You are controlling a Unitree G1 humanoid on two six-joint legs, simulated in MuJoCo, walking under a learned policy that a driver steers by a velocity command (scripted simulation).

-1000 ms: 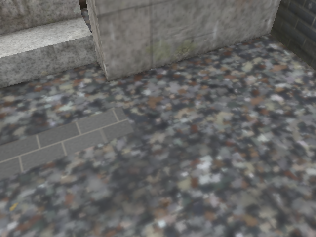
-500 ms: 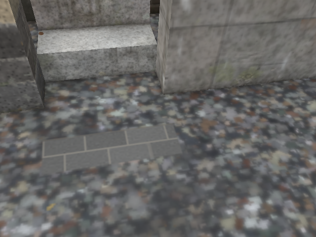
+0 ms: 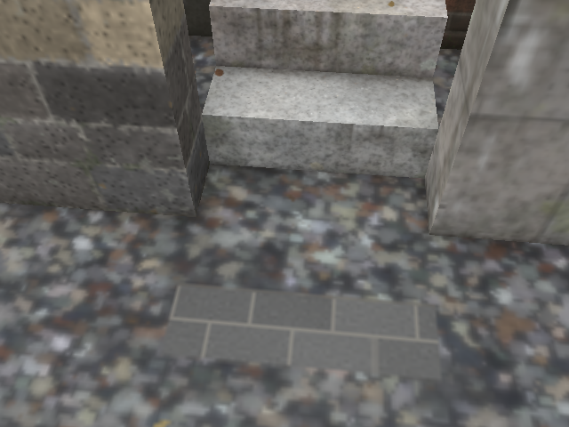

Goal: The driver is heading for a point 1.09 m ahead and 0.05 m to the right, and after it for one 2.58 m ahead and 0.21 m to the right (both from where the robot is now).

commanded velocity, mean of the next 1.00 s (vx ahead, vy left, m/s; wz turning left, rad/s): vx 0.49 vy -0.01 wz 0.12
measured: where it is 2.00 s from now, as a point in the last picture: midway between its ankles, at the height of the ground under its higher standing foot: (312, 263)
